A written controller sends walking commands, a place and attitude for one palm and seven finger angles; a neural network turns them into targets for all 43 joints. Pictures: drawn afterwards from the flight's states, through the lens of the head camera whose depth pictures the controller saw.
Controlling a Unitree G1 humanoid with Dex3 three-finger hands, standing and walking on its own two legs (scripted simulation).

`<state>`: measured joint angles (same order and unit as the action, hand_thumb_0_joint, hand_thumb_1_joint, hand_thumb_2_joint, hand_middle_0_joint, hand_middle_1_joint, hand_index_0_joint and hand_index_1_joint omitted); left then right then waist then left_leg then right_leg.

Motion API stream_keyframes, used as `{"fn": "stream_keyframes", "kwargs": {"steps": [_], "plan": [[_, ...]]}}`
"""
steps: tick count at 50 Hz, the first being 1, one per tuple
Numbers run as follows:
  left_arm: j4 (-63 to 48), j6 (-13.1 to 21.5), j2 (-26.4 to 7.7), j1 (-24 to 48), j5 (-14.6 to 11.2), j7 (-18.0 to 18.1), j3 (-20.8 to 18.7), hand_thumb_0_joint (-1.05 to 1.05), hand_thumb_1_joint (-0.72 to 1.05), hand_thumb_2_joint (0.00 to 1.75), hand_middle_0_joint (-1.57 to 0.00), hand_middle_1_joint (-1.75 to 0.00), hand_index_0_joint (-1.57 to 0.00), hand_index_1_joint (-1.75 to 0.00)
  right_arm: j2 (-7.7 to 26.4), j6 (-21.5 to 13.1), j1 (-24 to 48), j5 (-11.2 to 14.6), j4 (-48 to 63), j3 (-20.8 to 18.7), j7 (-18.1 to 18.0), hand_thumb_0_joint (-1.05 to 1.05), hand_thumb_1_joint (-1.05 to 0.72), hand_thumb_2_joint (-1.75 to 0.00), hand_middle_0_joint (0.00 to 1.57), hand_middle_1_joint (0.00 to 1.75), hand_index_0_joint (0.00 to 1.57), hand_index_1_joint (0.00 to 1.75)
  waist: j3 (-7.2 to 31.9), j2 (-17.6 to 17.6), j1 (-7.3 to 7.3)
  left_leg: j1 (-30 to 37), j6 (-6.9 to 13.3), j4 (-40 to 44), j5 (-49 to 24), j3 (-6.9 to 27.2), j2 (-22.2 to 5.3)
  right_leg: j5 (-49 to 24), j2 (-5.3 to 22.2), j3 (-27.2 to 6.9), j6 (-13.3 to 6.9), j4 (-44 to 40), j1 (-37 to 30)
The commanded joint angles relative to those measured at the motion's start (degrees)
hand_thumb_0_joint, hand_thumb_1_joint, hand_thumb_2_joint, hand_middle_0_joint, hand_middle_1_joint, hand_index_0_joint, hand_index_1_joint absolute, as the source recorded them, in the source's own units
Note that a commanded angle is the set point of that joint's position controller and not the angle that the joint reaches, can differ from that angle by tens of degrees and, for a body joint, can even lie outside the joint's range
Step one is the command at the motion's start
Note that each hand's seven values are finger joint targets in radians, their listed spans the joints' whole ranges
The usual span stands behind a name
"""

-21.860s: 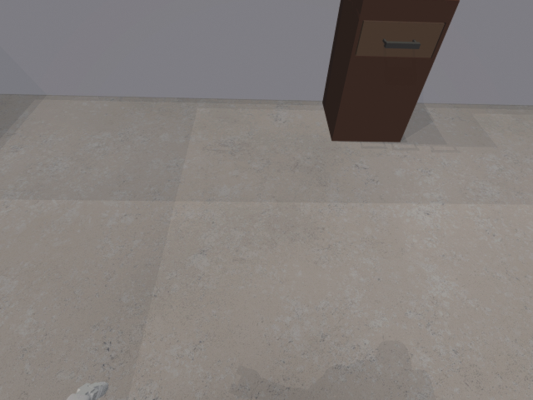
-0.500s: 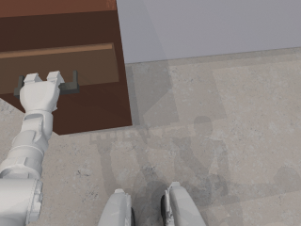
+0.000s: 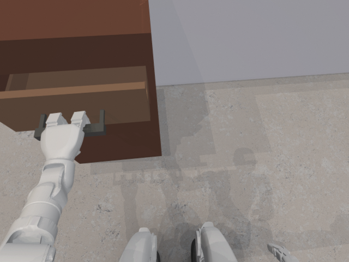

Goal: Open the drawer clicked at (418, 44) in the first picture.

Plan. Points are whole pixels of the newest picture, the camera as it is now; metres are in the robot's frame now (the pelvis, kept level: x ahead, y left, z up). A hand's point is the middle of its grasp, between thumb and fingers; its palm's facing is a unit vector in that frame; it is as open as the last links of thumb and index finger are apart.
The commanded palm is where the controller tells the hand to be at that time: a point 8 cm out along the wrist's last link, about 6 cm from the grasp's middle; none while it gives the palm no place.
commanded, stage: pull the drawer open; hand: left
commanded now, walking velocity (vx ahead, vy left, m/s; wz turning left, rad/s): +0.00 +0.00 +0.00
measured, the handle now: (72, 123) +0.44 +0.28 -0.05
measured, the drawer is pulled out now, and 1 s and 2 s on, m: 0.06 0.19 0.30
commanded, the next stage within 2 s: none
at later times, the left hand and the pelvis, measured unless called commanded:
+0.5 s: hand (71, 176) +0.31 +0.26 -0.07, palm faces -0.05 -0.05 -1.00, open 5.8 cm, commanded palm +0.28 +0.25 -0.02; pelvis +0.00 +0.00 +0.01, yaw +1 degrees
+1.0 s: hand (69, 198) +0.26 +0.25 -0.07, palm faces -0.07 -0.04 -1.00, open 5.8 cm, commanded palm +0.23 +0.24 -0.02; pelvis -0.01 -0.02 +0.00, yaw +1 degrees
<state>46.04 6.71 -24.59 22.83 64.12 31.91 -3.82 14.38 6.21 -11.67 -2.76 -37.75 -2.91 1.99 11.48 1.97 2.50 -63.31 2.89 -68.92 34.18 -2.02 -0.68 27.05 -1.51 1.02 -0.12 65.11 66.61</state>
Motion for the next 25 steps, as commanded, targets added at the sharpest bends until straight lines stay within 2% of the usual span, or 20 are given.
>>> {"fn": "stream_keyframes", "kwargs": {"steps": [1,2,4,5,6,7,9,11,13,14,15,18,19,20,21,22,23,24,25], "plan": [[-8.82,-1.22,-9.12,1.09,-1.25,1.88,-3.32,0.00,0.90,0.90,-0.40,-1.35,-0.40,-1.35,8.72,-1.18,-6.53,-0.09,3.98,-3.15,-0.74,0.00,-0.90,-0.90,0.20,0.30,0.20,0.30,25.05,1.11,-1.47,17.49,-0.97,7.80,-34.22,2.45,0.42,-25.99,-1.02,0.99,-2.62,-4.79,-19.83],[-9.63,-1.38,-10.26,0.51,-1.25,2.00,-4.55,0.00,0.90,0.90,-0.40,-1.35,-0.40,-1.35,8.95,-1.13,-6.14,-0.27,4.01,-3.04,-0.68,0.00,-0.90,-0.90,0.20,0.30,0.20,0.30,24.97,1.30,-1.92,17.57,-1.04,8.01,-34.64,2.85,0.38,-25.47,-1.00,1.01,-2.81,-4.56,-19.72],[-10.72,-1.78,-8.72,-1.81,-1.00,2.50,-3.59,0.00,0.90,0.90,-0.40,-1.35,-0.40,-1.35,8.73,-1.07,-5.83,-0.21,4.36,-3.08,-0.63,0.00,-0.90,-0.90,0.20,0.30,0.20,0.30,24.29,2.58,-2.05,19.33,-1.32,8.25,-35.97,3.02,0.11,-24.64,-1.12,1.33,-2.82,-4.66,-18.49],[-11.50,-1.90,-7.94,-1.20,-0.80,2.80,-2.91,0.00,0.90,0.90,-0.40,-1.35,-0.40,-1.35,8.67,-1.15,-5.56,-0.19,4.45,-3.18,-0.65,0.00,-0.90,-0.90,0.20,0.30,0.20,0.30,23.92,0.95,-1.41,19.27,-1.26,8.28,-35.48,3.19,0.00,-24.42,-1.11,1.39,-2.69,-4.94,-18.23],[-12.65,-1.98,-7.38,-2.25,-0.97,3.00,-2.64,0.00,0.90,0.90,-0.40,-1.35,-0.40,-1.35,8.60,-1.36,-5.44,-0.23,4.62,-3.21,-0.58,0.00,-0.90,-0.90,0.20,0.30,0.20,0.30,24.02,2.10,-1.81,19.29,-1.27,8.44,-35.18,2.89,0.12,-24.56,-1.10,1.30,-2.79,-5.05,-18.93],[-12.86,-2.39,-8.40,-3.90,-1.11,3.18,-3.95,0.00,0.90,0.90,-0.40,-1.35,-0.40,-1.35,8.83,-1.34,-4.95,-0.41,4.68,-3.13,-0.53,0.00,-0.90,-0.90,0.20,0.30,0.20,0.30,24.32,1.52,-2.22,19.71,-1.29,8.54,-36.38,3.25,-0.03,-24.85,-1.03,1.40,-2.91,-4.87,-18.99],[-13.55,-2.76,-6.58,-4.61,-0.94,3.48,-2.40,0.00,0.90,0.90,-0.40,-1.35,-0.40,-1.35,8.56,-1.33,-4.97,-0.33,4.81,-3.20,-0.50,0.00,-0.90,-0.90,0.20,0.30,0.20,0.30,23.66,1.32,-1.86,19.92,-1.39,8.74,-35.31,3.24,0.02,-24.03,-1.07,1.58,-2.84,-5.14,-18.80],[-14.38,-2.95,-6.33,-5.41,-0.80,3.77,-2.31,0.00,0.90,0.90,-0.40,-1.35,-0.40,-1.35,8.51,-1.57,-4.42,-0.31,4.88,-3.28,-0.61,0.00,-0.90,-0.90,0.20,0.30,0.20,0.30,23.26,0.37,-1.64,19.63,-1.31,8.77,-34.12,3.17,0.02,-23.76,-1.03,1.52,-2.80,-5.38,-18.88],[-17.12,-2.95,-7.14,-5.90,-0.51,4.08,-2.81,0.00,0.90,0.90,-0.40,-1.35,-0.40,-1.35,8.52,-1.61,-3.98,-0.44,5.16,-3.14,-0.67,0.00,-0.90,-0.90,0.20,0.30,0.20,0.30,24.29,2.35,-2.13,21.11,-1.54,8.91,-35.82,3.48,-0.12,-23.83,-0.91,1.46,-2.83,-4.95,-18.49],[-16.42,-3.42,-6.05,-8.78,-0.84,4.16,-2.45,0.00,0.90,0.90,-0.40,-1.35,-0.40,-1.35,8.34,-1.63,-3.94,-0.42,5.27,-3.18,-0.58,0.00,-0.90,-0.90,0.20,0.30,0.20,0.30,23.61,1.65,-2.49,20.92,-1.49,9.07,-35.49,3.09,0.11,-24.01,-1.00,1.64,-2.92,-5.22,-19.40],[-16.78,-3.50,-6.10,-8.96,-0.71,4.24,-2.40,0.00,0.90,0.90,-0.40,-1.35,-0.40,-1.35,8.27,-1.71,-3.49,-0.38,5.30,-3.14,-0.62,0.00,-0.90,-0.90,0.20,0.30,0.20,0.30,23.51,0.75,-2.29,20.30,-1.49,9.08,-34.43,3.09,0.16,-23.81,-1.00,1.51,-2.88,-5.38,-19.47],[-18.37,-3.70,-6.07,-9.30,-0.49,4.53,-2.29,0.00,0.90,0.90,-0.40,-1.35,-0.40,-1.35,8.23,-1.98,-2.44,-0.39,5.67,-2.96,-0.72,0.00,-0.90,-0.90,0.20,0.30,0.20,0.30,22.05,1.91,-2.24,20.24,-1.53,9.40,-32.69,3.17,0.15,-22.26,-0.88,1.64,-3.01,-5.50,-18.48],[-18.32,-3.73,-5.18,-9.99,-0.74,4.54,-1.75,0.00,0.90,0.90,-0.40,-1.35,-0.40,-1.35,8.13,-2.14,-2.34,-0.41,5.64,-3.00,-0.76,0.00,-0.90,-0.90,0.20,0.30,0.20,0.30,21.31,0.75,-1.98,19.88,-1.39,9.24,-31.91,3.04,0.24,-22.22,-1.02,1.68,-3.06,-5.73,-18.73],[-18.29,-3.69,-5.73,-11.50,-0.64,4.59,-2.45,0.00,0.90,0.90,-0.40,-1.35,-0.40,-1.35,8.14,-2.27,-2.01,-0.43,5.89,-2.91,-0.80,0.00,-0.90,-0.90,0.20,0.30,0.20,0.30,21.66,0.34,-2.45,19.01,-1.39,9.35,-30.45,2.86,0.44,-21.39,-0.98,1.56,-3.02,-5.68,-19.02],[-18.51,-3.63,-5.61,-11.06,-0.52,4.63,-2.17,0.00,0.90,0.90,-0.40,-1.35,-0.40,-1.35,8.11,-2.43,-1.73,-0.43,5.87,-2.88,-0.93,0.00,-0.90,-0.90,0.20,0.30,0.20,0.30,20.90,-0.07,-2.06,18.73,-1.33,9.15,-29.64,2.93,0.43,-21.15,-1.02,1.55,-3.09,-5.67,-18.61],[-18.86,-3.76,-6.09,-11.38,-0.64,4.61,-2.69,0.00,0.90,0.90,-0.40,-1.35,-0.40,-1.35,8.25,-2.49,-1.13,-0.59,5.83,-2.71,-0.95,0.00,-0.90,-0.90,0.20,0.30,0.20,0.30,20.66,1.39,-2.54,18.57,-1.39,9.34,-29.92,3.03,0.51,-20.87,-0.91,1.56,-3.26,-5.47,-18.32],[-19.46,-3.57,-5.71,-10.54,-0.12,4.80,-2.06,0.00,0.90,0.90,-0.40,-1.35,-0.40,-1.35,8.04,-2.58,-1.08,-0.47,6.00,-2.76,-1.00,0.00,-0.90,-0.90,0.20,0.30,0.20,0.30,20.81,1.49,-2.14,18.89,-1.47,9.24,-29.03,3.12,0.43,-19.70,-0.84,1.67,-3.09,-5.31,-17.29],[-18.49,-3.81,-4.65,-11.38,-0.13,4.81,-1.21,0.00,0.90,0.90,-0.40,-1.35,-0.40,-1.35,8.00,-2.74,-0.87,-0.42,5.97,-2.71,-0.94,0.00,-0.90,-0.90,0.20,0.30,0.20,0.30,18.89,2.02,-2.20,18.62,-1.59,9.47,-27.80,3.16,0.53,-18.26,-0.93,1.82,-3.30,-5.56,-16.53],[-20.23,-3.49,-4.63,-10.38,-0.10,5.04,-1.13,0.00,0.90,0.90,-0.40,-1.35,-0.40,-1.35,7.90,-2.96,-0.64,-0.44,6.17,-2.78,-0.96,0.00,-0.90,-0.90,0.20,0.30,0.20,0.30,20.30,1.70,-2.09,18.86,-1.47,9.43,-27.57,3.05,0.48,-18.20,-0.87,1.89,-3.20,-5.56,-16.75]]}}
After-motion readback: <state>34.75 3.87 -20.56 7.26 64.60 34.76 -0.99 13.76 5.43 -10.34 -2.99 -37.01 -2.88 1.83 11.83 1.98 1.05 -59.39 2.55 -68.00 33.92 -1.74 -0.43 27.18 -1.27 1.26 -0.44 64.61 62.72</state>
